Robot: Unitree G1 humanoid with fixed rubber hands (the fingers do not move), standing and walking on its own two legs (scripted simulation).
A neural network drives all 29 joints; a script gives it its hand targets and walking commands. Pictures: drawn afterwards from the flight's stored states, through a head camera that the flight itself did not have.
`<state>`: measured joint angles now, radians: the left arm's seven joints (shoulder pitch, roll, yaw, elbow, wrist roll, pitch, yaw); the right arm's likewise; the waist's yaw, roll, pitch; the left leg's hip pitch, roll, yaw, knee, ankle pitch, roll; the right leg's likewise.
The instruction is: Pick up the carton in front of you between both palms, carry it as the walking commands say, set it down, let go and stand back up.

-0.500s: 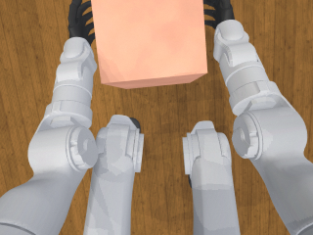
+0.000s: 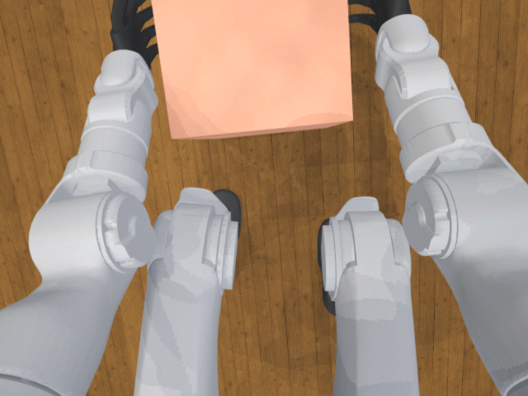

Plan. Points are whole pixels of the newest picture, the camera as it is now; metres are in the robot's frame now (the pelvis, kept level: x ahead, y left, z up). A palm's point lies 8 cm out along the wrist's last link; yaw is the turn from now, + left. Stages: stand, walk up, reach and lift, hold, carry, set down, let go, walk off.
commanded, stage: set down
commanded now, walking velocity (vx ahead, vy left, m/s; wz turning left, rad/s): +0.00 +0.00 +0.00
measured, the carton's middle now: (260, 63) +0.50 +0.05 -0.25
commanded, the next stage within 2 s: let go in 1.26 s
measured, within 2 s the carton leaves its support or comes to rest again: neither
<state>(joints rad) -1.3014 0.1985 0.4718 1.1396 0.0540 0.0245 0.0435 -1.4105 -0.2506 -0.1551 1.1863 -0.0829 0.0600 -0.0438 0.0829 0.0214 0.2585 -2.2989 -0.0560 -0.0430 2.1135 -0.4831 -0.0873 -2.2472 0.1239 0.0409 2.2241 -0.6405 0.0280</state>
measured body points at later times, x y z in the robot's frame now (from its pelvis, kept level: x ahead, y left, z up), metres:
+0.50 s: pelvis +0.00 +0.01 +0.04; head +0.34 +0.01 +0.33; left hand +0.50 +0.23 -0.10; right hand +0.56 -0.15 -0.10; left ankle +0.14 +0.13 -0.34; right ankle +0.09 -0.11 -0.34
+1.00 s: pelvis +0.02 +0.01 +0.16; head +0.33 +0.01 +0.49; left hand +0.50 +0.24 +0.05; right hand +0.56 -0.16 +0.05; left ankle +0.14 +0.13 -0.34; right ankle +0.09 -0.11 -0.34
